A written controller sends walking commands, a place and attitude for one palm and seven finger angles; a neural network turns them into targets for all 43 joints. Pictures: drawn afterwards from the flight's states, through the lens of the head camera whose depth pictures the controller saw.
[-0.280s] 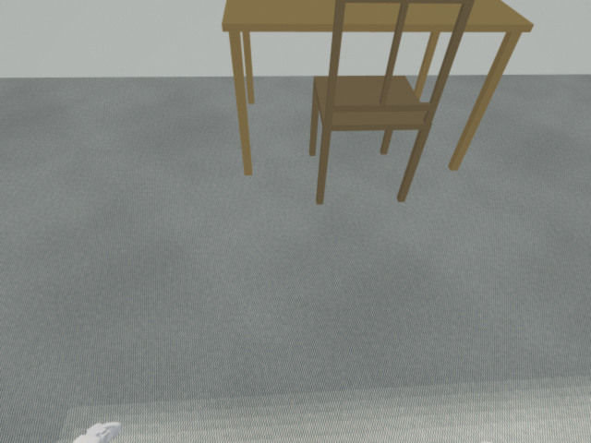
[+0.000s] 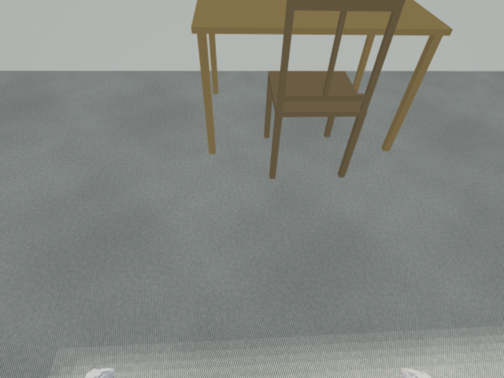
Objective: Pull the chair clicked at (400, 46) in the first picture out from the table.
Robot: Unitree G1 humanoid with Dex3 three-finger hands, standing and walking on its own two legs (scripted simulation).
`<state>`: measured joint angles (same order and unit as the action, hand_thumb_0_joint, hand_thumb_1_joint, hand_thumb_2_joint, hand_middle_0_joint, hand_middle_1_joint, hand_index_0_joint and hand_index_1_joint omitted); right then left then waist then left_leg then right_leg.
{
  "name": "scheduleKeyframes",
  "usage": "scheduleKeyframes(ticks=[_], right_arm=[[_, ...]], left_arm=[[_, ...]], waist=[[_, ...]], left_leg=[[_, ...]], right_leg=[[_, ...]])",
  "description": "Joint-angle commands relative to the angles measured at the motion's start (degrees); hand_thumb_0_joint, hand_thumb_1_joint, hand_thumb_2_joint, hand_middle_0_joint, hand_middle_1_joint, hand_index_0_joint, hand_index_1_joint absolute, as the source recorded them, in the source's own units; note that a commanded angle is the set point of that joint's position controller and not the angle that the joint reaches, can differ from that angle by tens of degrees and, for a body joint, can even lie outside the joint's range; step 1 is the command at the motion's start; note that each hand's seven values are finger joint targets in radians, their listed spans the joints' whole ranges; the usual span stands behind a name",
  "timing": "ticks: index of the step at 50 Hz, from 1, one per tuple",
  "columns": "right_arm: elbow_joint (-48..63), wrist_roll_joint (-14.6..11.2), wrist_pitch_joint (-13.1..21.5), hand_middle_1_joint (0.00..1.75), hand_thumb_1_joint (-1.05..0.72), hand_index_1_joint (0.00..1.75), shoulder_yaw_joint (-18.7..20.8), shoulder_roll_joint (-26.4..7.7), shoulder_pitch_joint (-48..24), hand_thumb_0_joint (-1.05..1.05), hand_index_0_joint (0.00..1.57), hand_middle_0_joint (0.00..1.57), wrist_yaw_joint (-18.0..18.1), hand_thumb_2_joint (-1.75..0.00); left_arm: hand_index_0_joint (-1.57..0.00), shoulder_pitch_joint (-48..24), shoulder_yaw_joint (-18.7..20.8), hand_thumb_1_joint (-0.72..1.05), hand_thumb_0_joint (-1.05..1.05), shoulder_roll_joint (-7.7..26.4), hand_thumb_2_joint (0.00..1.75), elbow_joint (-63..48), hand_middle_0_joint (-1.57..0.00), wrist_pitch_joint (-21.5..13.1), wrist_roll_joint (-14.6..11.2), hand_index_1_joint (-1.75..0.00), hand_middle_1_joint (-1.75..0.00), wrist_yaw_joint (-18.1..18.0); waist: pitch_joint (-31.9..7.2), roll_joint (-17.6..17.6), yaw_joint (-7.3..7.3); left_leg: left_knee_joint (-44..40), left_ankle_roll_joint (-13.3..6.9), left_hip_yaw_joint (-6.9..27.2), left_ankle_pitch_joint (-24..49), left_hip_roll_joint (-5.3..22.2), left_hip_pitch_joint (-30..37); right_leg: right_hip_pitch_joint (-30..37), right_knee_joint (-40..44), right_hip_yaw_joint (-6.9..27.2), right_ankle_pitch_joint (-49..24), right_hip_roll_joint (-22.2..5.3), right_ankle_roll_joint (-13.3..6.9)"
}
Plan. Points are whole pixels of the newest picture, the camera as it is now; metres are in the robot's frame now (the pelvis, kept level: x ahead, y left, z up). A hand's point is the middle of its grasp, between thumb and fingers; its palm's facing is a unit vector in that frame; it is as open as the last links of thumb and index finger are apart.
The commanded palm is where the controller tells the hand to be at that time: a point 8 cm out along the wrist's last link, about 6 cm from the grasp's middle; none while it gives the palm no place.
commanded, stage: stand and wait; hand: left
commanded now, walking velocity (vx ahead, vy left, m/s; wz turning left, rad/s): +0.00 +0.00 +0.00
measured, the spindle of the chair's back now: (333, 56) +1.32 -0.25 -0.07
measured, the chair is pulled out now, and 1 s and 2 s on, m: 0.00 0.00 0.00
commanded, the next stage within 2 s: look at it before walking up in 0.54 s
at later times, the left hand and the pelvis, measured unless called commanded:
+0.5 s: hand out of the picture +0.06 +0.24 -0.15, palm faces -0.03 -0.94 -0.33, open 7.4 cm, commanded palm none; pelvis -0.02 -0.01 +0.00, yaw +0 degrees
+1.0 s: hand out of the picture +0.05 +0.23 -0.15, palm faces -0.04 -0.95 -0.32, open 7.4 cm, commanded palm none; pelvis -0.02 -0.01 +0.01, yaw +0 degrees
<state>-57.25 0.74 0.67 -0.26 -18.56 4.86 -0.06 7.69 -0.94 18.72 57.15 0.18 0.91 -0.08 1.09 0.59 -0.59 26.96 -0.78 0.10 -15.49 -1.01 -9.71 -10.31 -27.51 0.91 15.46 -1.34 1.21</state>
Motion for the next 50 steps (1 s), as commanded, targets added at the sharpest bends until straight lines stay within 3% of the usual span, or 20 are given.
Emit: scheduleKeyframes(ticks=[1,26,38,50], right_arm=[[3.1,0.1,1.1,0.30,-0.90,0.30,2.9,-12.2,-3.0,0.00,0.20,0.20,0.7,-0.90],[-2.4,-0.2,1.0,0.30,-0.90,0.30,2.2,-12.6,-0.8,0.00,0.20,0.20,0.5,-0.90],[-3.0,-0.2,1.0,0.30,-0.90,0.30,2.2,-12.1,-0.4,0.00,0.20,0.20,0.5,-0.90],[-3.0,-0.3,1.2,0.30,-0.90,0.30,2.2,-12.1,-0.3,0.00,0.20,0.20,0.6,-0.90]], left_arm=[[-0.20,-2.8,3.1,0.90,0.00,12.3,0.90,-3.4,-0.20,-1.4,-0.3,-0.30,-0.30,-0.8],[-0.20,-2.4,2.9,0.90,0.00,12.5,0.90,0.7,-0.20,-1.4,-0.3,-0.30,-0.30,-0.6],[-0.20,-2.2,2.8,0.90,0.00,12.2,0.90,1.1,-0.20,-1.4,-0.2,-0.30,-0.30,-0.6],[-0.20,-1.6,2.8,0.90,0.00,12.0,0.90,1.6,-0.20,-1.6,-0.2,-0.30,-0.30,-0.6]], waist=[[-4.6,-0.5,0.67],[-1.6,-0.2,0.51],[-1.2,-0.7,0.47],[-2.9,-0.7,0.48]], left_leg=[[-4.6,-1.7,5.0,13.0,6.8,1.2],[-8.5,-1.0,6.2,6.3,7.2,-0.2],[-9.2,-0.8,6.1,5.6,7.3,-0.3],[-8.8,-0.8,5.9,9.2,7.6,1.4]], right_leg=[[1.1,4.3,4.2,-12.2,-5.3,-3.0],[0.7,9.0,5.7,-3.9,-5.3,-2.9],[0.2,9.4,5.7,-3.4,-5.3,-2.8],[1.3,8.9,5.5,-8.1,-5.4,-2.8]])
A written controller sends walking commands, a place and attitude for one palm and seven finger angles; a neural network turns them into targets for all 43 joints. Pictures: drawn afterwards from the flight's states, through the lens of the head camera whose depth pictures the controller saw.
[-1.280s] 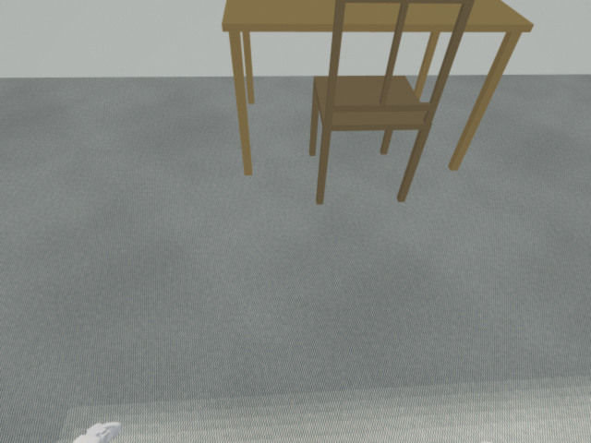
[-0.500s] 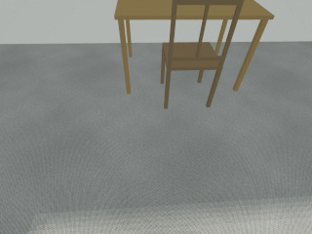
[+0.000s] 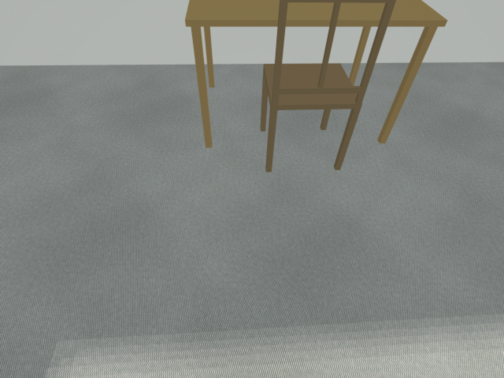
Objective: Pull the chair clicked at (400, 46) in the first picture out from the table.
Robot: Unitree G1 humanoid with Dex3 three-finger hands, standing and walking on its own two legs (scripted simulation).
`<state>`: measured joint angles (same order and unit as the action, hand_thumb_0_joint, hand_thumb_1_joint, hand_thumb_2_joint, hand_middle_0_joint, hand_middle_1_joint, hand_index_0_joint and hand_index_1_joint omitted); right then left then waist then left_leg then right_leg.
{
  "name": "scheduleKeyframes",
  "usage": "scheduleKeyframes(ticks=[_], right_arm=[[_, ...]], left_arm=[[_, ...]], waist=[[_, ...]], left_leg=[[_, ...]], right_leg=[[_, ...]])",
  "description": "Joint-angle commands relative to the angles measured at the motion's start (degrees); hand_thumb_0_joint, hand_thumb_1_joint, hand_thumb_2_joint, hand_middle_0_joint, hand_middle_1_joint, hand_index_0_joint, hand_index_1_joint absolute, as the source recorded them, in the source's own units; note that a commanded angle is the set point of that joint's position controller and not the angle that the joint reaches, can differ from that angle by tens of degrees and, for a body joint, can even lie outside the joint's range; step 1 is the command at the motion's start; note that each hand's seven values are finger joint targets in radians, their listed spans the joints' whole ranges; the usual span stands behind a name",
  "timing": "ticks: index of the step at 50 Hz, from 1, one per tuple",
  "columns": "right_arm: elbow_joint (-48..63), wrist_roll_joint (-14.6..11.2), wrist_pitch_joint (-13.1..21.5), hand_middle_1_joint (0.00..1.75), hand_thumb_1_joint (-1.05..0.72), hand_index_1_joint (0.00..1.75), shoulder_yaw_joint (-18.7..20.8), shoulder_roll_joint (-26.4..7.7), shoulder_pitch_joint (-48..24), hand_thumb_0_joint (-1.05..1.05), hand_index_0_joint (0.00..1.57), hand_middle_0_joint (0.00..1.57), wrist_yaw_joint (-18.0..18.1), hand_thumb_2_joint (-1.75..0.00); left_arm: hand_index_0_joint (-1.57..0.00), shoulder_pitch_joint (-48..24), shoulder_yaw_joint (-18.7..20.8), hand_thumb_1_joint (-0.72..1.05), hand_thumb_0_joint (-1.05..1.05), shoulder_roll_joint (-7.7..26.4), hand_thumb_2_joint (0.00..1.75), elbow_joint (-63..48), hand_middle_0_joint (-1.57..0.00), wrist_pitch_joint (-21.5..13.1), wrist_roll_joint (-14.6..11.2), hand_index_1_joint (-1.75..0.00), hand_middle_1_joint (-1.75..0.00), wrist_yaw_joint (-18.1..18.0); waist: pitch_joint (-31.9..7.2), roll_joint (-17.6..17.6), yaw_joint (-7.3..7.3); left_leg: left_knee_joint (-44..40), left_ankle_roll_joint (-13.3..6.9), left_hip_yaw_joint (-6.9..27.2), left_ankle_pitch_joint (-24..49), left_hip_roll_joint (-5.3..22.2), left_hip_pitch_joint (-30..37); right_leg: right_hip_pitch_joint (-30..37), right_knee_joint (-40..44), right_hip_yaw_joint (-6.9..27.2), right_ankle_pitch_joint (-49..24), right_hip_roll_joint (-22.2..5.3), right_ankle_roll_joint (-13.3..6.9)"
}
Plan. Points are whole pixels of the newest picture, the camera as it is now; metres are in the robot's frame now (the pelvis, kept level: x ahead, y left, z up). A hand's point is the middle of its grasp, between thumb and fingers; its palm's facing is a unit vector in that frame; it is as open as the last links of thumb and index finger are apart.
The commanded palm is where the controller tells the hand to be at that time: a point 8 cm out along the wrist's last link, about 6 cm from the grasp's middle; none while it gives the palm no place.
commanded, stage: look at it before walking up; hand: left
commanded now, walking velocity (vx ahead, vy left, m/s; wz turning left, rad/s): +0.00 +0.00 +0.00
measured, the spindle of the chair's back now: (328, 48) +1.34 -0.24 -0.07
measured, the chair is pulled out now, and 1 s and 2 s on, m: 0.00 0.00 0.00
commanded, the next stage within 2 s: walk to a spot facing it in 0.16 s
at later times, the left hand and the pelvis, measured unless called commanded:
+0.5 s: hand out of the picture +0.08 +0.22 -0.17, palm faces -0.08 -0.95 -0.30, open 7.4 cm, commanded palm none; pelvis +0.00 +0.00 -0.01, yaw -5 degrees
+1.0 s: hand out of the picture +0.06 +0.14 -0.16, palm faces -0.25 -0.94 -0.24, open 7.4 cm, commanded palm none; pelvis -0.01 -0.04 +0.00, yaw -20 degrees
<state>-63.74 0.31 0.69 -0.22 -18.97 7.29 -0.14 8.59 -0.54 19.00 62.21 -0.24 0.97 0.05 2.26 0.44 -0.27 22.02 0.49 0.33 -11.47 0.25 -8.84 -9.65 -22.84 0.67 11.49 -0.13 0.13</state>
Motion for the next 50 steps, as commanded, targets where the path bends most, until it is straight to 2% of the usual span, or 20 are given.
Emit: scheduleKeyframes(ticks=[1,15,17,19,23,26,28,29,31,32,33,34,35,36,37,38,40,43,46,50], right_arm=[[3.5,0.1,1.1,0.30,-0.90,0.30,2.1,-11.7,-2.9,0.00,0.20,0.20,0.7,-0.90],[3.6,0.2,1.1,0.30,-0.90,0.30,2.3,-11.8,-2.9,0.00,0.20,0.20,1.0,-0.90],[3.6,0.3,0.3,0.30,-0.90,0.30,1.7,-6.7,-0.1,0.00,0.20,0.20,1.3,-0.90],[4.5,0.3,-0.5,0.30,-0.90,0.30,1.9,-5.4,1.2,0.00,0.20,0.20,1.6,-0.90],[7.6,0.4,-1.3,0.30,-0.90,0.30,3.4,-6.7,1.6,0.00,0.20,0.20,2.0,-0.90],[9.6,0.5,-1.4,0.30,-0.90,0.30,4.5,-7.6,1.1,0.00,0.20,0.20,2.0,-0.90],[10.7,0.6,-1.0,0.30,-0.90,0.30,5.0,-7.6,0.3,0.00,0.20,0.20,1.9,-0.90],[11.4,0.7,-1.0,0.30,-0.90,0.30,5.1,-7.2,-0.3,0.00,0.20,0.20,1.8,-0.90],[12.7,0.9,-1.0,0.30,-0.90,0.30,5.4,-7.0,-2.3,0.00,0.20,0.20,1.8,-0.90],[13.2,0.8,-1.3,0.30,-0.90,0.30,5.6,-6.7,-3.9,0.00,0.20,0.20,1.7,-0.90],[13.9,0.5,-2.0,0.30,-0.90,0.30,5.2,-4.0,-3.4,0.00,0.20,0.20,1.5,-0.90],[16.1,0.4,-2.2,0.30,-0.90,0.30,4.2,0.5,-2.4,0.00,0.20,0.20,1.2,-0.90],[16.2,0.2,-2.6,0.30,-0.90,0.30,4.6,-1.5,-2.9,0.00,0.20,0.20,1.5,-0.90],[15.4,0.4,-2.8,0.30,-0.90,0.30,4.9,-1.8,-2.2,0.00,0.20,0.20,1.3,-0.90],[14.3,0.4,-2.5,0.30,-0.90,0.30,4.9,-2.1,-1.9,0.00,0.20,0.20,1.1,-0.90],[13.7,0.8,-2.3,0.30,-0.90,0.30,5.1,-2.4,-1.2,0.00,0.20,0.20,0.8,-0.90],[12.8,1.2,-2.1,0.30,-0.90,0.30,5.1,-1.8,0.3,0.00,0.20,0.20,0.5,-0.90],[12.7,1.4,-1.6,0.30,-0.90,0.30,5.1,-1.2,0.5,0.00,0.20,0.20,0.2,-0.90],[13.3,1.6,-1.0,0.30,-0.90,0.30,5.1,-0.6,-0.2,0.00,0.20,0.20,0.0,-0.90],[14.9,1.6,-0.4,0.30,-0.90,0.30,4.9,-0.5,-2.1,0.00,0.20,0.20,-0.1,-0.90]], left_arm=[[-0.20,-2.3,2.4,0.90,0.00,11.8,0.90,-3.4,-0.20,-1.2,-0.3,-0.30,-0.30,-0.7],[-0.20,-2.7,2.6,0.90,0.00,11.7,0.90,-3.7,-0.20,-1.0,-0.3,-0.30,-0.30,-0.7],[-0.20,-0.6,2.1,0.90,0.00,7.3,0.90,-3.9,-0.20,0.2,-0.3,-0.30,-0.30,-1.0],[-0.20,1.0,2.2,0.90,0.00,6.1,0.90,-4.7,-0.20,1.3,-0.3,-0.30,-0.30,-1.0],[-0.20,1.5,3.2,0.90,0.00,6.0,0.90,-7.8,-0.20,2.3,0.0,-0.30,-0.30,-0.5],[-0.20,2.3,3.7,0.90,0.00,4.6,0.90,-9.7,-0.20,2.6,0.1,-0.30,-0.30,-0.1],[-0.20,3.0,4.0,0.90,0.00,2.7,0.90,-11.0,-0.20,3.0,0.1,-0.30,-0.30,0.2],[-0.20,3.5,4.3,0.90,0.00,2.3,0.90,-11.4,-0.20,3.1,0.1,-0.30,-0.30,0.3],[-0.20,6.3,4.8,0.90,0.00,1.9,0.90,-11.7,-0.20,3.0,0.2,-0.30,-0.30,0.6],[-0.20,10.4,5.2,0.90,0.00,1.9,0.90,-10.9,-0.20,2.7,0.3,-0.30,-0.30,0.8],[-0.20,13.6,6.0,0.90,0.00,5.7,0.90,-10.4,-0.20,1.7,0.8,-0.30,-0.30,0.5],[-0.20,13.5,6.7,0.90,0.00,11.5,0.90,-10.9,-0.20,1.0,1.0,-0.30,-0.30,-0.4],[-0.20,13.3,6.6,0.90,0.00,10.4,0.90,-11.5,-0.20,1.5,0.2,-0.30,-0.30,-1.1],[-0.20,10.8,6.7,0.90,0.00,8.1,0.90,-12.1,-0.20,1.3,0.0,-0.30,-0.30,-1.3],[-0.20,8.3,6.4,0.90,0.00,6.7,0.90,-12.8,-0.20,1.2,-0.1,-0.30,-0.30,-1.1],[-0.20,6.8,5.9,0.90,0.00,5.4,0.90,-13.4,-0.20,0.9,-0.3,-0.30,-0.30,-0.8],[-0.20,7.6,5.8,0.90,0.00,3.9,0.90,-13.1,-0.20,0.0,-0.5,-0.30,-0.30,-0.5],[-0.20,11.1,6.1,0.90,0.00,3.4,0.90,-11.8,-0.20,-1.0,-0.3,-0.30,-0.30,-0.4],[-0.20,13.4,6.2,0.90,0.00,3.0,0.90,-10.7,-0.20,-1.7,-0.1,-0.30,-0.30,-0.2],[-0.20,15.4,6.0,0.90,0.00,2.2,0.90,-10.0,-0.20,-2.1,0.1,-0.30,-0.30,0.0]], waist=[[-4.1,-0.8,0.12],[-4.5,-0.5,0.31],[-4.5,-0.1,0.54],[-3.5,0.7,0.63],[-3.3,-2.1,0.76],[-3.1,-6.5,0.47],[-2.7,-11.7,-0.03],[-2.5,-12.0,-0.33],[-1.9,-10.0,-2.26],[-2.8,-7.1,-4.59],[-3.1,7.0,-5.77],[-1.9,22.0,-4.35],[-2.5,15.0,-4.54],[-1.4,14.2,-3.16],[-1.0,10.3,-2.27],[-0.8,7.0,-1.57],[-3.3,4.8,-1.12],[-4.4,3.9,-1.76],[-4.1,4.0,-2.29],[-2.3,5.7,-2.82]], left_leg=[[-3.7,-2.0,5.6,5.5,6.3,0.7],[-2.5,-1.7,3.9,8.9,6.9,3.2],[-0.1,-0.9,1.9,9.8,7.2,3.0],[1.6,-0.5,0.4,8.7,7.4,2.7],[2.7,-1.7,0.6,6.6,10.0,2.2],[0.9,-4.3,2.8,6.8,14.7,1.0],[-1.2,-8.5,4.6,13.2,19.9,0.4],[-0.7,-9.6,4.0,15.1,21.0,-1.2],[3.9,-7.8,0.6,13.9,20.3,-5.9],[10.9,-5.0,-3.0,10.1,17.7,-8.5],[26.7,0.4,-8.6,-3.4,9.9,-13.6],[41.2,3.3,-6.3,-23.4,0.9,-26.0],[44.2,2.1,1.4,-22.0,2.4,-23.5],[44.6,1.9,1.8,-17.2,3.7,-24.1],[45.7,2.1,2.2,-13.0,4.3,-25.2],[45.6,2.6,2.0,-8.9,4.8,-24.7],[44.0,3.1,1.3,-4.9,4.6,-25.0],[43.0,3.5,1.4,-2.9,4.5,-27.6],[41.2,3.9,1.5,-2.9,4.6,-30.0],[37.8,4.1,1.7,-3.3,4.8,-30.7]], right_leg=[[0.5,4.1,5.7,-4.5,-6.6,-1.8],[0.3,3.2,6.5,-10.9,-6.5,-2.1],[-1.0,0.9,6.9,-13.9,-6.3,-1.7],[-3.5,-1.1,7.8,-14.9,-5.8,-1.6],[-8.5,-6.9,7.6,-13.2,-3.3,-1.5],[-11.4,-15.8,4.8,-6.1,-0.3,-0.6],[-13.7,-25.6,0.4,13.3,0.7,0.6],[-12.7,-27.5,0.2,16.6,-0.2,0.7],[-7.6,-22.7,0.0,14.0,-1.8,0.2],[-2.3,-15.2,0.0,6.5,-2.0,0.0],[0.5,-1.1,10.7,-4.2,-7.8,-1.6],[0.2,6.8,34.0,-18.3,-20.3,-6.1],[-1.8,8.1,31.5,-13.7,-20.3,-9.1],[-2.9,10.1,29.9,-3.9,-16.7,-7.1],[-2.5,10.1,29.4,3.4,-14.5,-6.8],[-2.6,10.2,26.7,7.5,-12.3,-6.0],[0.6,10.4,24.0,9.6,-9.9,-5.7],[4.9,11.0,24.3,11.1,-9.0,-6.3],[6.9,11.5,25.5,12.9,-9.1,-8.2],[5.3,12.6,28.1,14.6,-8.9,-9.9]])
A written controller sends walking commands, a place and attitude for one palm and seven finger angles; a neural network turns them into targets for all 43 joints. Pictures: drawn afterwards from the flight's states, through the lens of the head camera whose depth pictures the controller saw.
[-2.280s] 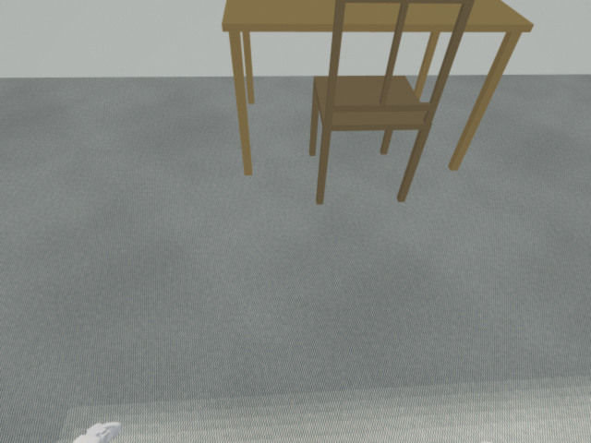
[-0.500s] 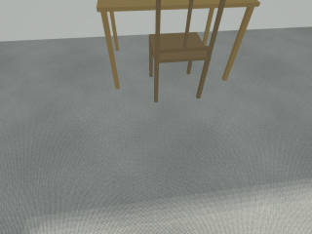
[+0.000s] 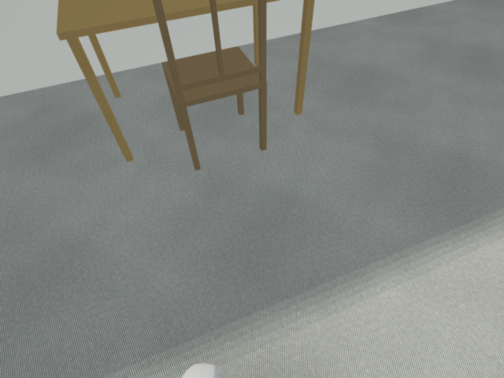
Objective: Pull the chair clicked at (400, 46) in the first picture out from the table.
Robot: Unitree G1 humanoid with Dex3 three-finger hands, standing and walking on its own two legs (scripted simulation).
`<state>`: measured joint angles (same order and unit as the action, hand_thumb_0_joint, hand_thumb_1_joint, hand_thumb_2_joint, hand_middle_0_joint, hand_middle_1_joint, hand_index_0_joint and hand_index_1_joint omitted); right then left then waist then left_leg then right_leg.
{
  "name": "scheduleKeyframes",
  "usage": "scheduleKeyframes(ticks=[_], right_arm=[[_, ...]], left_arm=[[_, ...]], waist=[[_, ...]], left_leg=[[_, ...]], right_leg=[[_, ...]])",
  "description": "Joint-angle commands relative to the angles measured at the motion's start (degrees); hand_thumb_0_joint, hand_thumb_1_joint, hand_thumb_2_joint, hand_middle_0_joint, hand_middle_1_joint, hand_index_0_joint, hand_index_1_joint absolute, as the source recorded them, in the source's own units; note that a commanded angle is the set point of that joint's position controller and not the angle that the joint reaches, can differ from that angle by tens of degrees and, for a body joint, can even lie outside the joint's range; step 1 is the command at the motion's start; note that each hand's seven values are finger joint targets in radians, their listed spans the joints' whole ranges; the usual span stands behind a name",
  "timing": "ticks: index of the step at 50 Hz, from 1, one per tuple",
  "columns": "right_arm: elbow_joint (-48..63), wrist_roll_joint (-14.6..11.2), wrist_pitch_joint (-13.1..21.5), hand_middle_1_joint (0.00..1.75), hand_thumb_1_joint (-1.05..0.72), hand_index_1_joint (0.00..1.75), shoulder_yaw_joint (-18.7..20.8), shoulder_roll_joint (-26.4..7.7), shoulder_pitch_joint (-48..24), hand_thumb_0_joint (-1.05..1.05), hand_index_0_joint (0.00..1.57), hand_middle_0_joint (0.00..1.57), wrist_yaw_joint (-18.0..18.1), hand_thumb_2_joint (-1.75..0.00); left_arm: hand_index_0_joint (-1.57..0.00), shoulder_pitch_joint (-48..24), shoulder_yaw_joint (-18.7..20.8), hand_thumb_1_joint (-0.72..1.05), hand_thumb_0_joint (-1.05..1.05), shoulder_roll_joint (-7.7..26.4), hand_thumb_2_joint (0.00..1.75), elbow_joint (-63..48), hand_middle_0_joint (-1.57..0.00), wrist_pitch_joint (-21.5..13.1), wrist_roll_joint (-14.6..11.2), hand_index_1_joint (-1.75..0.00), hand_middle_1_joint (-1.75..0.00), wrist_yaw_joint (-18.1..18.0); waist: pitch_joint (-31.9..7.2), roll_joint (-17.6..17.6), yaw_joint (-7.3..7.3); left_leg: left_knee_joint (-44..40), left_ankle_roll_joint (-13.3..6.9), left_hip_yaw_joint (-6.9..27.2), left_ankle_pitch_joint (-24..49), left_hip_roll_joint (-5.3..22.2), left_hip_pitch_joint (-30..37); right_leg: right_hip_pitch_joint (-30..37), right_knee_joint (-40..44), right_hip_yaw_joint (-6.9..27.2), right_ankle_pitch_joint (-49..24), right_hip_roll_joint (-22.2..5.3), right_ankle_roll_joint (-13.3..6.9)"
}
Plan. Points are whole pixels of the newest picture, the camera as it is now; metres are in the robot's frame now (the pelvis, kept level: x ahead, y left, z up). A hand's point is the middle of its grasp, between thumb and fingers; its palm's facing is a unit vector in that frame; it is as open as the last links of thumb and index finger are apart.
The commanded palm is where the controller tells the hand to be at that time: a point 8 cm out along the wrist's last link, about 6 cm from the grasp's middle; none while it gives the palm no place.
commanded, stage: walk to a spot facing it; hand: left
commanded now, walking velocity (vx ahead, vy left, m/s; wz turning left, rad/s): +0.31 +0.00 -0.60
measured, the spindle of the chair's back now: (216, 35) +1.33 +0.28 -0.07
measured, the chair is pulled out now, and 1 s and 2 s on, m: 0.00 0.00 0.00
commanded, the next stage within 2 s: none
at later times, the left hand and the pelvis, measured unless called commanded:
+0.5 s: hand (122, 331) +0.22 +0.30 -0.18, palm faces -0.21 -0.96 -0.19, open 7.4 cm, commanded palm none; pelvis +0.12 +0.10 +0.00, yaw -17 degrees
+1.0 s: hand (246, 233) +0.48 +0.07 -0.20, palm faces -0.51 -0.85 -0.11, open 7.3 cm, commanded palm none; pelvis +0.31 -0.01 -0.03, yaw -30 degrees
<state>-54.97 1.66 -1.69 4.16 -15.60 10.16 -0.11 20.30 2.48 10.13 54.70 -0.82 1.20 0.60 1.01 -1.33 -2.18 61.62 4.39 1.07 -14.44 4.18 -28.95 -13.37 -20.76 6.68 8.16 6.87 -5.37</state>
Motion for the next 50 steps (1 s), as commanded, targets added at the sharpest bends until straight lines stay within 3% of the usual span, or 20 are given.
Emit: scheduleKeyframes(ticks=[1,9,11,13,14,15,16,17,20,23,30,37,40,42,43,44,45,46,47,50], right_arm=[[6.5,0.1,2.2,0.30,-0.90,0.30,0.5,-3.7,-5.6,0.00,0.20,0.20,-0.2,-0.90],[9.3,-0.8,3.6,0.30,-0.90,0.30,0.2,-2.3,-6.9,0.00,0.20,0.20,-0.3,-0.90],[8.9,-1.3,4.2,0.30,-0.90,0.30,0.3,-2.3,-4.2,0.00,0.20,0.20,-0.1,-0.90],[6.4,-1.5,4.9,0.30,-0.90,0.30,0.6,-3.6,4.3,0.00,0.20,0.20,0.7,-0.90],[4.6,-1.4,5.2,0.30,-0.90,0.30,1.2,-7.1,10.3,0.00,0.20,0.20,1.5,-0.90],[4.1,-0.6,5.1,0.30,-0.90,0.30,2.5,-12.8,14.9,0.00,0.20,0.20,1.6,-0.90],[5.1,-0.9,4.7,0.30,-0.90,0.30,2.3,-13.2,13.6,0.00,0.20,0.20,1.5,-0.90],[6.6,-0.5,4.6,0.30,-0.90,0.30,1.7,-11.0,10.4,0.00,0.20,0.20,1.1,-0.90],[5.4,-0.5,5.6,0.30,-0.90,0.30,-0.8,-3.4,7.1,0.00,0.20,0.20,1.4,-0.90],[3.3,-1.0,6.6,0.30,-0.90,0.30,-1.4,-1.3,9.9,0.00,0.20,0.20,1.8,-0.90],[-2.6,-0.9,7.5,0.30,-0.90,0.30,-2.4,1.1,20.2,0.00,0.20,0.20,2.7,-0.90],[-8.2,0.2,7.2,0.30,-0.90,0.30,-2.6,1.7,28.0,0.00,0.20,0.20,2.9,-0.90],[-9.6,0.0,6.5,0.30,-0.90,0.30,-2.2,0.0,28.5,0.00,0.20,0.20,2.8,-0.90],[-9.3,-0.4,6.3,0.30,-0.90,0.30,-1.8,-1.1,27.1,0.00,0.20,0.20,2.6,-0.90],[-8.9,-0.7,6.2,0.30,-0.90,0.30,-1.7,-1.5,25.1,0.00,0.20,0.20,2.5,-0.90],[-8.0,-1.3,6.2,0.30,-0.90,0.30,-1.8,-0.5,23.3,0.00,0.20,0.20,1.9,-0.90],[-6.2,-2.2,6.5,0.30,-0.90,0.30,-2.2,3.4,23.1,0.00,0.20,0.20,1.6,-0.90],[-4.1,-2.3,6.6,0.30,-0.90,0.30,-1.7,3.1,19.8,0.00,0.20,0.20,1.9,-0.90],[-3.1,-1.8,6.6,0.30,-0.90,0.30,-1.2,3.2,15.9,0.00,0.20,0.20,1.8,-0.90],[-4.5,-0.5,4.8,0.30,-0.90,0.30,-1.4,5.4,15.0,0.00,0.20,0.20,1.3,-0.90]], left_arm=[[-0.20,4.1,3.0,0.90,0.00,11.1,0.90,-2.2,-0.20,-1.7,0.0,-0.30,-0.30,-0.6],[-0.20,2.7,3.3,0.90,0.00,12.8,0.90,-3.1,-0.20,-1.4,0.5,-0.30,-0.30,-0.9],[-0.20,0.1,3.6,0.90,0.00,13.5,0.90,-4.0,-0.20,-1.1,0.5,-0.30,-0.30,-0.9],[-0.20,-4.0,3.8,0.90,0.00,12.6,0.90,-5.4,-0.20,-0.8,0.2,-0.30,-0.30,-0.7],[-0.20,-4.0,3.2,0.90,0.00,10.0,0.90,-6.0,-0.20,-0.9,-0.1,-0.30,-0.30,-0.3],[-0.20,-2.5,2.9,0.90,0.00,6.8,0.90,-6.5,-0.20,-1.0,-0.8,-0.30,-0.30,0.4],[-0.20,-4.0,3.2,0.90,0.00,8.1,0.90,-7.4,-0.20,-1.4,-0.1,-0.30,-0.30,0.4],[-0.20,-5.4,3.8,0.90,0.00,8.8,0.90,-7.7,-0.20,-1.2,0.5,-0.30,-0.30,0.8],[-0.20,-3.8,4.1,0.90,0.00,7.2,0.90,-4.0,-0.20,0.3,1.3,-0.30,-0.30,2.1],[-0.20,-1.0,3.8,0.90,0.00,4.9,0.90,-2.8,-0.20,1.4,1.1,-0.30,-0.30,2.0],[-0.20,-8.1,2.9,0.90,0.00,3.4,0.90,-3.6,-0.20,2.2,0.8,-0.30,-0.30,1.7],[-0.20,-20.4,0.8,0.90,0.00,1.0,0.90,-5.6,-0.20,0.9,0.5,-0.30,-0.30,2.2],[-0.20,-18.0,0.4,0.90,0.00,1.3,0.90,-4.3,-0.20,0.0,0.4,-0.30,-0.30,1.6],[-0.20,-10.5,0.9,0.90,0.00,3.1,0.90,-1.8,-0.20,-0.6,0.6,-0.30,-0.30,0.9],[-0.20,-4.3,1.6,0.90,0.00,4.5,0.90,0.2,-0.20,-1.2,0.7,-0.30,-0.30,0.7],[-0.20,3.1,2.5,0.90,0.00,7.9,0.90,2.7,-0.20,-1.8,0.9,-0.30,-0.30,0.3],[-0.20,9.7,3.8,0.90,0.00,13.0,0.90,4.1,-0.20,-2.2,0.5,-0.30,-0.30,-0.4],[-0.20,9.5,3.9,0.90,0.00,14.6,0.90,4.4,-0.20,-1.8,-0.9,-0.30,-0.30,-1.1],[-0.20,6.0,3.9,0.90,0.00,13.9,0.90,3.8,-0.20,-1.3,-1.1,-0.30,-0.30,-1.5],[-0.20,-1.5,1.4,0.90,0.00,5.8,0.90,3.6,-0.20,-3.1,-0.8,-0.30,-0.30,-1.7]], waist=[[-0.8,7.6,-1.04],[-0.2,9.5,-1.20],[-0.6,9.5,0.24],[-1.5,6.8,4.60],[-4.8,-2.3,6.93],[-6.7,-18.0,8.37],[-2.5,-14.6,7.07],[2.3,-8.9,5.71],[7.1,-3.9,1.77],[5.6,-7.8,0.40],[6.9,-4.5,2.38],[8.8,-5.0,6.21],[4.9,-7.6,4.75],[0.3,-9.5,1.41],[-2.7,-9.9,-1.94],[-6.6,-7.1,-5.37],[-13.2,4.6,-6.99],[-14.6,4.6,-5.59],[-5.6,0.6,-4.65],[3.2,-2.4,1.64]], left_leg=[[-3.4,0.2,0.9,-0.9,0.7,-10.6],[-19.3,-1.1,0.1,-4.7,-2.3,-0.1],[-25.8,-1.9,-0.4,-5.0,-3.3,8.8],[-35.1,-2.2,-0.2,-0.7,-3.2,26.5],[-40.2,-3.1,4.8,-6.7,3.1,38.3],[-48.9,-7.2,25.7,-24.0,18.8,42.8],[-53.0,-10.8,31.8,-30.0,24.9,35.3],[-55.3,-12.2,30.2,-31.3,23.9,27.0],[-54.4,-4.6,11.5,-14.7,13.8,17.6],[-52.4,-1.1,0.9,0.4,10.3,18.9],[-49.1,-1.0,-4.5,24.2,11.4,27.4],[-47.3,-7.3,-9.6,39.7,12.8,37.4],[-38.9,-7.5,-14.3,62.3,12.6,37.9],[-30.0,-6.8,-15.2,69.6,13.0,36.0],[-21.7,-6.2,-16.1,64.3,12.3,31.4],[-8.6,-5.4,-16.4,47.7,11.8,17.6],[10.9,-3.1,-15.9,-4.6,2.7,0.2],[23.7,-4.0,-7.9,-19.1,-0.7,-7.1],[24.1,-5.1,-3.4,-13.7,2.2,-10.5],[15.4,-3.9,-2.2,-5.0,6.7,-4.2]], right_leg=[[9.3,10.4,22.6,17.6,-16.1,-4.9],[3.6,8.1,24.4,13.3,-15.1,-6.4],[-1.7,5.6,23.8,12.6,-14.1,-5.6],[-14.0,-0.8,19.7,15.8,-9.4,-2.7],[-21.3,-10.0,14.4,17.4,-4.6,-0.4],[-30.9,-27.8,4.2,25.4,1.4,2.7],[-32.4,-35.9,-0.6,23.5,-3.4,4.4],[-31.1,-41.1,-1.3,20.5,-5.7,4.9],[-27.1,-48.2,-3.1,6.6,-8.5,5.3],[-27.2,-51.3,-3.5,-0.2,-8.5,6.0],[-35.5,-52.2,-5.6,-3.4,-9.5,6.2],[-32.8,-29.7,-14.3,1.6,-9.1,3.7],[-19.7,-19.6,-19.4,7.0,-4.3,0.8],[-8.7,-16.1,-19.8,7.7,-2.4,-0.9],[1.4,-12.2,-19.1,4.7,-2.5,-1.8],[18.3,-10.3,-12.4,-0.4,-8.5,-4.6],[32.2,-6.6,13.6,-5.3,-26.4,-12.2],[32.4,0.3,26.9,-8.1,-32.9,-16.8],[24.5,3.4,20.1,-4.6,-32.1,-16.1],[2.6,6.8,7.6,-9.6,-25.1,-6.7]])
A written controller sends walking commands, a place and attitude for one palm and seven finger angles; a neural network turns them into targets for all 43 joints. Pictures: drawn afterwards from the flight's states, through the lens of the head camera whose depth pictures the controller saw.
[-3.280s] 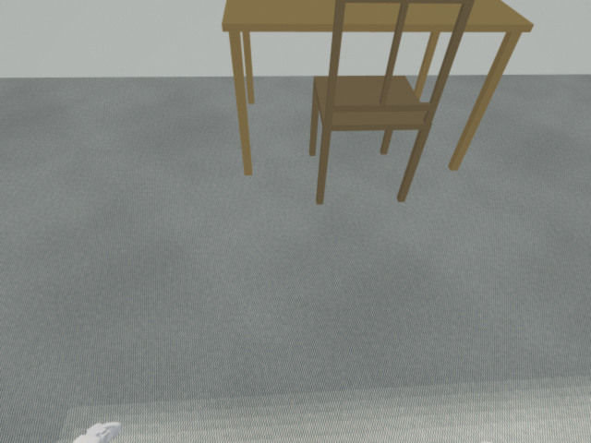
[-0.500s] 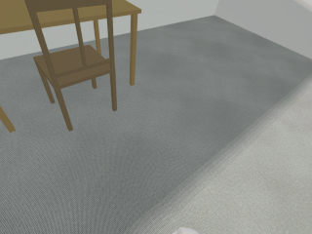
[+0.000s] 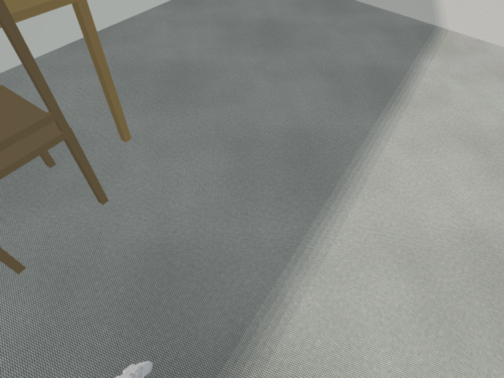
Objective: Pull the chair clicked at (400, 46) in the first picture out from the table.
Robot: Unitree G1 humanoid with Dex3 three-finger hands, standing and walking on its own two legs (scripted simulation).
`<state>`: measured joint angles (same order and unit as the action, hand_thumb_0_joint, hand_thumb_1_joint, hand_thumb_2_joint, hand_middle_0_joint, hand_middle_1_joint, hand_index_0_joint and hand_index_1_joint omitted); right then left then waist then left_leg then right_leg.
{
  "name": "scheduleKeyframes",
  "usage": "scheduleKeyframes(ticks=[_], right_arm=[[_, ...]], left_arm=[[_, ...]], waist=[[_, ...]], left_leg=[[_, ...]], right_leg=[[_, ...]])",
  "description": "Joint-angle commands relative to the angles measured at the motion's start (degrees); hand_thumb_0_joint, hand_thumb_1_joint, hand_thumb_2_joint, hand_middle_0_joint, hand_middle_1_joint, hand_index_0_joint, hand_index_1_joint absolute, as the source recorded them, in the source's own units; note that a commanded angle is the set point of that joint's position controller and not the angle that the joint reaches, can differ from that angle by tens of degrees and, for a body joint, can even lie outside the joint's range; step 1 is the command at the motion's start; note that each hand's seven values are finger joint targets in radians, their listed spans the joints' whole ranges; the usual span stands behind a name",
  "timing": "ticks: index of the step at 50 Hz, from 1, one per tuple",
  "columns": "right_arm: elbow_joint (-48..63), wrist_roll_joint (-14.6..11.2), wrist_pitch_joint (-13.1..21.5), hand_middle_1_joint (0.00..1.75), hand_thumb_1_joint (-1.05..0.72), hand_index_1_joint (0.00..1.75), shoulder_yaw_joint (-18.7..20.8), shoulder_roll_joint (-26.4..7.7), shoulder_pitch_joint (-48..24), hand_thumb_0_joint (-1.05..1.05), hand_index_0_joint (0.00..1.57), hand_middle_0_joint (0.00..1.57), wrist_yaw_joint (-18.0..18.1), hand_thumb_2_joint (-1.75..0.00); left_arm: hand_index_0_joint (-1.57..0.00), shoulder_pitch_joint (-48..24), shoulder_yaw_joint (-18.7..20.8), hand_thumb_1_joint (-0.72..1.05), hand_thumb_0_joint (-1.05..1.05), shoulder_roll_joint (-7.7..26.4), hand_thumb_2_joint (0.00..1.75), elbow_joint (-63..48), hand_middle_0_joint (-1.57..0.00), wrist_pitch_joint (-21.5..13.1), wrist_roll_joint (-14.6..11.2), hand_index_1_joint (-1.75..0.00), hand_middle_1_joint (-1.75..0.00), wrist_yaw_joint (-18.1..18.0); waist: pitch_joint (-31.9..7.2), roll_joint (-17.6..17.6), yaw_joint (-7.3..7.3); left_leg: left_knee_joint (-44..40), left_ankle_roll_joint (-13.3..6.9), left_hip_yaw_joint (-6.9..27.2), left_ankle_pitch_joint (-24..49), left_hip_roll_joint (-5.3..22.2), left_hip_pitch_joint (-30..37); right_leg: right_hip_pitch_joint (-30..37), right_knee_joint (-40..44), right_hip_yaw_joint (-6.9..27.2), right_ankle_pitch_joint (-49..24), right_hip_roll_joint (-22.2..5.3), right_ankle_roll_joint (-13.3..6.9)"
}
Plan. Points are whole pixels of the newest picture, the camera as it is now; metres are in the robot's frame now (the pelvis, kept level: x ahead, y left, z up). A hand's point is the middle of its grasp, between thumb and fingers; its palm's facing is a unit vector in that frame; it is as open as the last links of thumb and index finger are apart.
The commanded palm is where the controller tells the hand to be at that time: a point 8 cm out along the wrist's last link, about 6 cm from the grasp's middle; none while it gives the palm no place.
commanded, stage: walk to a spot facing it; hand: left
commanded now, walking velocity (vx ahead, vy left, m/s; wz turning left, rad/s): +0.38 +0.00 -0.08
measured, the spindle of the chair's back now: out of the picture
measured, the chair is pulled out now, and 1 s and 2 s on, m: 0.00 0.00 0.00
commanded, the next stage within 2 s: turn to face it in 1.70 s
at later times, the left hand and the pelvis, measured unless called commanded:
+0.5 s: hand (124, 347) +0.20 +0.23 -0.17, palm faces +0.00 -0.99 -0.13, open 7.4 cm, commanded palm none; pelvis +0.24 +0.06 +0.01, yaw -5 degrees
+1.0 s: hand (192, 191) +0.54 +0.14 -0.14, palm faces -0.12 -0.97 -0.21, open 7.3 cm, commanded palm none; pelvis +0.43 -0.02 +0.01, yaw -8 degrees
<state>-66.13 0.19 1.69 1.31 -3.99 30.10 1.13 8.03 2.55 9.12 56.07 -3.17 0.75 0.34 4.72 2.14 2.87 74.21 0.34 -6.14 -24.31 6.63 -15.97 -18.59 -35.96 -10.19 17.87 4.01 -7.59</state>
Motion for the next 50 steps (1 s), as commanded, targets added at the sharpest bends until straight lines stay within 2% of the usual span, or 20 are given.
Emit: scheduleKeyframes(ticks=[1,6,14,15,17,18,19,20,21,23,27,32,39,42,43,44,45,46,47,50], right_arm=[[6.0,1.2,0.9,0.30,-0.90,0.30,1.5,-4.9,-3.3,0.00,0.20,0.20,-0.1,-0.90],[7.8,1.4,0.0,0.30,-0.90,0.30,1.7,-4.1,-6.2,0.00,0.20,0.20,-1.3,-0.90],[12.9,1.3,1.6,0.30,-0.90,0.30,1.3,-7.6,-23.7,0.00,0.20,0.20,-2.9,-0.90],[12.7,1.3,1.8,0.30,-0.90,0.30,1.4,-8.2,-23.0,0.00,0.20,0.20,-2.7,-0.90],[9.2,1.7,2.4,0.30,-0.90,0.30,2.4,-11.1,-11.2,0.00,0.20,0.20,-1.8,-0.90],[6.8,2.2,2.7,0.30,-0.90,0.30,3.3,-15.5,-2.5,0.00,0.20,0.20,-1.3,-0.90],[5.4,2.7,2.7,0.30,-0.90,0.30,4.9,-21.8,3.7,0.00,0.20,0.20,-0.8,-0.90],[5.1,1.5,2.2,0.30,-0.90,0.30,4.4,-21.4,3.3,0.00,0.20,0.20,-0.6,-0.90],[6.2,1.2,1.9,0.30,-0.90,0.30,4.1,-18.8,-2.2,0.00,0.20,0.20,-0.5,-0.90],[7.5,1.3,2.9,0.30,-0.90,0.30,2.3,-12.6,-8.9,0.00,0.20,0.20,-0.1,-0.90],[7.4,1.0,3.4,0.30,-0.90,0.30,2.0,-10.4,-12.5,0.00,0.20,0.20,-0.1,-0.90],[6.8,0.9,3.4,0.30,-0.90,0.30,2.9,-11.1,-10.1,0.00,0.20,0.20,-0.3,-0.90],[3.8,1.5,2.8,0.30,-0.90,0.30,3.2,-12.0,-3.0,0.00,0.20,0.20,-0.4,-0.90],[3.0,1.8,2.3,0.30,-0.90,0.30,3.0,-11.9,-2.3,0.00,0.20,0.20,-0.5,-0.90],[3.1,1.6,2.2,0.30,-0.90,0.30,2.9,-12.1,-3.6,0.00,0.20,0.20,-0.4,-0.90],[3.0,1.2,2.2,0.30,-0.90,0.30,2.7,-11.6,-4.1,0.00,0.20,0.20,-0.6,-0.90],[3.9,0.6,2.4,0.30,-0.90,0.30,2.5,-9.5,-4.0,0.00,0.20,0.20,-1.2,-0.90],[6.6,0.3,2.4,0.30,-0.90,0.30,1.6,-7.2,-4.4,0.00,0.20,0.20,-1.5,-0.90],[7.6,0.6,2.1,0.30,-0.90,0.30,2.2,-9.3,-9.6,0.00,0.20,0.20,-1.3,-0.90],[6.4,0.9,1.5,0.30,-0.90,0.30,2.5,-7.4,-11.6,0.00,0.20,0.20,-1.5,-0.90]], left_arm=[[-0.20,9.8,1.0,0.90,0.00,5.8,0.90,2.6,-0.20,-1.3,0.1,-0.30,-0.30,-1.6],[-0.20,10.6,0.8,0.90,0.00,4.8,0.90,3.1,-0.20,-2.4,0.4,-0.30,-0.30,-1.2],[-0.20,17.1,0.9,0.90,0.00,7.8,0.90,5.1,-0.20,-2.1,0.4,-0.30,-0.30,-1.5],[-0.20,17.7,1.0,0.90,0.00,8.4,0.90,5.3,-0.20,-2.1,0.4,-0.30,-0.30,-1.6],[-0.20,16.0,1.4,0.90,0.00,9.7,0.90,5.2,-0.20,-2.1,0.2,-0.30,-0.30,-1.7],[-0.20,16.0,1.4,0.90,0.00,8.5,0.90,4.5,-0.20,-2.0,-0.3,-0.30,-0.30,-1.5],[-0.20,19.2,0.8,0.90,0.00,5.0,0.90,3.6,-0.20,-2.0,-1.1,-0.30,-0.30,-0.7],[-0.20,16.3,1.0,0.90,0.00,6.4,0.90,2.6,-0.20,-2.2,-0.7,-0.30,-0.30,-0.9],[-0.20,13.0,1.1,0.90,0.00,6.8,0.90,2.6,-0.20,-1.6,-0.6,-0.30,-0.30,-0.9],[-0.20,9.5,1.4,0.90,0.00,4.5,0.90,2.6,-0.20,-0.8,0.4,-0.30,-0.30,0.0],[-0.20,15.6,1.1,0.90,0.00,0.7,0.90,4.2,-0.20,2.2,1.0,-0.30,-0.30,0.3],[-0.20,9.8,1.7,0.90,0.00,1.1,0.90,1.3,-0.20,3.0,1.2,-0.30,-0.30,0.9],[-0.20,-1.6,1.5,0.90,0.00,1.5,0.90,-2.0,-0.20,1.8,1.0,-0.30,-0.30,1.2],[-0.20,-0.6,1.6,0.90,0.00,2.0,0.90,-1.6,-0.20,0.9,1.1,-0.30,-0.30,1.1],[-0.20,4.1,1.9,0.90,0.00,2.8,0.90,-0.2,-0.20,0.6,1.1,-0.30,-0.30,1.0],[-0.20,11.6,2.4,0.90,0.00,5.1,0.90,2.6,-0.20,0.0,1.3,-0.30,-0.30,0.8],[-0.20,20.4,3.7,0.90,0.00,10.3,0.90,5.1,-0.20,-0.9,1.6,-0.30,-0.30,0.1],[-0.20,25.8,4.8,0.90,0.00,16.5,0.90,6.2,-0.20,-1.0,0.8,-0.30,-0.30,-0.6],[-0.20,24.4,4.7,0.90,0.00,15.3,0.90,6.4,-0.20,-0.5,0.1,-0.30,-0.30,-1.1],[-0.20,12.6,2.2,0.90,0.00,7.7,0.90,3.8,-0.20,-1.1,0.1,-0.30,-0.30,-1.1]], waist=[[0.0,-6.4,-1.76],[-0.6,3.3,-0.19],[1.4,5.2,-4.45],[0.1,4.3,-4.02],[-6.8,1.7,1.97],[-13.1,-4.1,5.36],[-20.5,-18.9,5.51],[-19.7,-15.7,4.82],[-13.2,-12.2,3.44],[-0.9,-7.4,0.47],[0.2,-8.5,-4.87],[2.5,-8.4,-4.07],[2.5,-7.2,0.06],[1.2,-7.2,-0.61],[-1.2,-6.7,-3.30],[-5.4,-3.8,-6.56],[-12.3,6.4,-10.06],[-14.7,17.6,-10.07],[-11.4,9.3,-10.56],[-3.5,2.9,-5.22]], left_leg=[[0.3,0.3,4.9,5.6,4.0,-15.4],[-12.1,1.9,1.8,12.5,3.4,-17.5],[-35.5,0.0,-3.3,14.9,-1.4,-14.4],[-37.2,-0.6,-4.5,13.6,-3.0,-11.6],[-43.6,-2.3,-4.6,16.2,-5.1,4.5],[-45.1,-4.8,2.9,22.6,1.7,20.3],[-48.5,-11.8,25.3,29.7,18.8,34.8],[-54.3,-14.5,31.2,28.4,22.4,32.5],[-57.0,-13.6,26.6,18.7,20.8,23.9],[-60.5,-10.0,18.5,16.1,16.5,9.2],[-64.4,-7.2,5.9,9.5,11.0,-2.3],[-68.4,-8.2,3.8,6.0,10.2,0.7],[-64.8,-8.9,1.8,12.9,11.9,11.6],[-59.0,-7.7,0.8,19.6,11.7,12.3],[-53.4,-6.5,-1.3,24.5,10.6,12.0],[-42.6,-4.5,-4.3,28.0,7.5,8.3],[-26.3,-2.1,-7.4,19.0,3.5,-3.9],[-9.3,-0.1,-5.2,-7.3,-3.8,-18.8],[-2.4,-1.4,2.2,-6.6,-1.7,-22.5],[-2.3,-0.8,5.0,6.9,3.3,-20.1]], right_leg=[[5.2,22.4,21.1,-21.7,-20.3,-4.8],[6.1,22.0,11.5,-29.8,-14.4,-2.7],[16.8,17.9,12.2,-40.6,-14.8,-0.6],[18.5,14.9,12.2,-46.2,-15.1,-0.5],[16.7,-0.4,10.0,-51.3,-14.0,1.5],[6.8,-13.3,8.0,-38.8,-10.9,3.8],[-9.0,-33.7,4.8,3.0,-2.3,5.9],[-13.5,-43.0,10.6,13.7,-2.6,4.8],[-15.7,-45.5,11.7,10.0,-6.3,4.8],[-16.3,-42.4,12.2,2.2,-9.9,5.7],[-10.0,-34.5,10.0,-2.5,-11.3,7.1],[-15.4,-23.4,8.1,-10.1,-13.3,8.9],[-13.5,-2.9,3.7,-6.5,-11.1,8.7],[-6.7,2.8,1.6,-5.0,-8.4,7.5],[-0.3,6.3,0.5,-6.2,-7.0,6.8],[11.5,8.9,1.3,-7.1,-6.5,5.5],[26.3,12.0,14.8,-2.3,-17.7,1.8],[33.9,19.2,36.8,-2.6,-30.5,-3.7],[30.7,21.4,35.3,-2.3,-30.5,-4.3],[13.7,23.9,21.0,-3.0,-24.9,0.1]])
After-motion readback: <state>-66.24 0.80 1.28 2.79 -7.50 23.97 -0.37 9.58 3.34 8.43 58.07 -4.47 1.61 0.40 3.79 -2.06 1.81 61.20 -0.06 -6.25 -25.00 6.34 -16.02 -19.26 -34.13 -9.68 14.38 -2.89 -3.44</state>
